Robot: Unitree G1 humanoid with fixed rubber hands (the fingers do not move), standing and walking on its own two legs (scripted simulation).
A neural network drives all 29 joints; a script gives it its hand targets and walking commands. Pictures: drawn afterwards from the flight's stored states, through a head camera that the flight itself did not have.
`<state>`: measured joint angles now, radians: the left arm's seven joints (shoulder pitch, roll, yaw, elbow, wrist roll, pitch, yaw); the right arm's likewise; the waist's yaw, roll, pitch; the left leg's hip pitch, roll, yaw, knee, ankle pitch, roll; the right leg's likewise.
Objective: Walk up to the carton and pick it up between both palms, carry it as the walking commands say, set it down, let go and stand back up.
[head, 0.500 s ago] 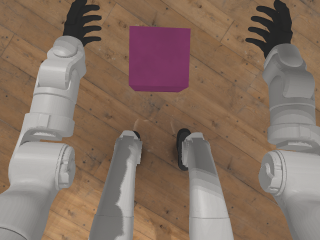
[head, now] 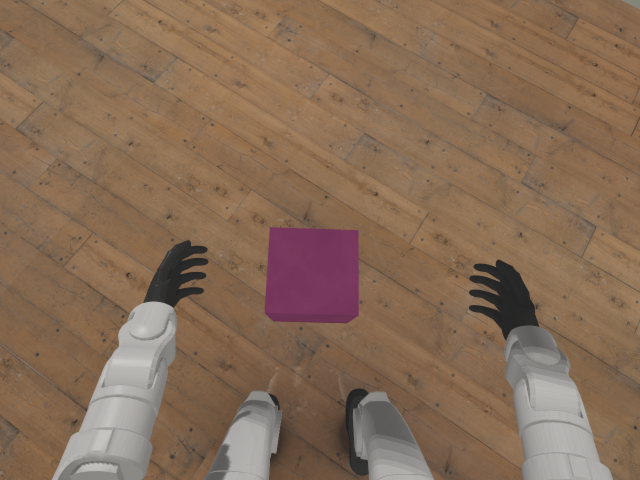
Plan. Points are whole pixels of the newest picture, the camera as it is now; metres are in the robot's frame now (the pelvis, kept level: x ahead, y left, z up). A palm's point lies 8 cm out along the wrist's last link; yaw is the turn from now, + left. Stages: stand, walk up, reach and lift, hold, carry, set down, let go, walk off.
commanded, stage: let go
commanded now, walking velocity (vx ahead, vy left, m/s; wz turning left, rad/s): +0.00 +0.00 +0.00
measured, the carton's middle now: (312, 279) +0.43 +0.01 -0.59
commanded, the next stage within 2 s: stand in 0.78 s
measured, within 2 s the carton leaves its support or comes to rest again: neither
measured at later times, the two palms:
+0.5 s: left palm (68, 441) +0.16 +0.25 -0.02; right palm (563, 460) +0.16 -0.24 -0.01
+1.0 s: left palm out of the picture +0.09 +0.26 -0.04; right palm out of the picture +0.13 -0.26 -0.02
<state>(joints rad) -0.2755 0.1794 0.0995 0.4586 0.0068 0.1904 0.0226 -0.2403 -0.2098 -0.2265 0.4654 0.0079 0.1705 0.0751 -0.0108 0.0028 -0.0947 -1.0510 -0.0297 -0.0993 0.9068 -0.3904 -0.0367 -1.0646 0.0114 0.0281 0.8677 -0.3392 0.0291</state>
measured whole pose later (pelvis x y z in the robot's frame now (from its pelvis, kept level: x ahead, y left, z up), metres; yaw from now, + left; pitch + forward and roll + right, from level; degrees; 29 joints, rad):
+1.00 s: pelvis -0.01 -0.01 +0.05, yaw +2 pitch -2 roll +0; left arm 0.26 0.22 0.10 0.71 0.01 0.07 0.00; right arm 0.27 -0.21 -0.12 0.55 -0.06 0.08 0.02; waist -0.01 0.01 -0.02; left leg -0.26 -0.02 -0.12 0.59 -0.31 -0.02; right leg -0.27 0.00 0.01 0.57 -0.28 0.02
